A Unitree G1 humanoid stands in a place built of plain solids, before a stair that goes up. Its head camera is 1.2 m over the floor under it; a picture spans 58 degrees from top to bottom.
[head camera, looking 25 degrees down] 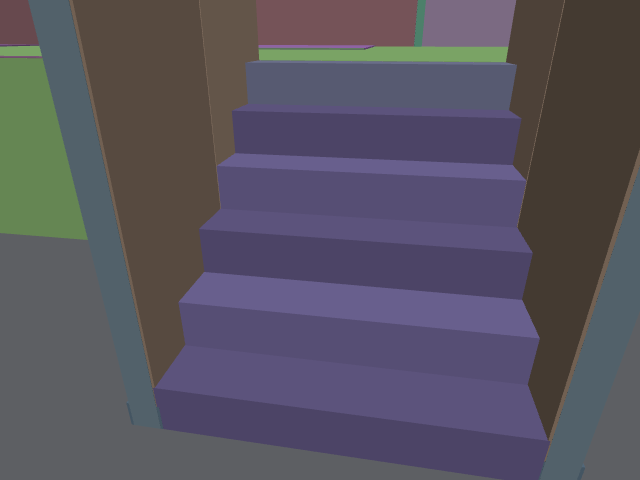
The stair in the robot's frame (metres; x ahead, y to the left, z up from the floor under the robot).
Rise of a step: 0.18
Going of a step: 0.22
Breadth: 1.20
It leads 10 degrees to the right of straight ahead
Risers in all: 6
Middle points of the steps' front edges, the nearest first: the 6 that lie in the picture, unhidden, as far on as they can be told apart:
0.96 -0.05 0.18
1.17 -0.09 0.37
1.39 -0.13 0.55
1.61 -0.17 0.73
1.83 -0.20 0.92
2.04 -0.24 1.10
